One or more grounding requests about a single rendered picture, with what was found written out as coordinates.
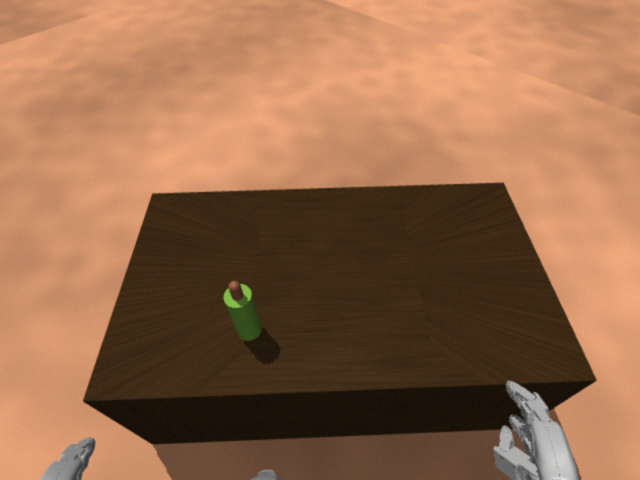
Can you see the right robot hand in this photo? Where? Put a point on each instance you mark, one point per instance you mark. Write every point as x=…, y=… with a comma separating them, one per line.
x=545, y=442

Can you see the bottle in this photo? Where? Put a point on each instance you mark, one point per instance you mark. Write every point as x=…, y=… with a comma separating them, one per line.
x=241, y=307

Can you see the left robot hand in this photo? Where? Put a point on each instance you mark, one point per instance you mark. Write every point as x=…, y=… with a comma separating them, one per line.
x=73, y=461

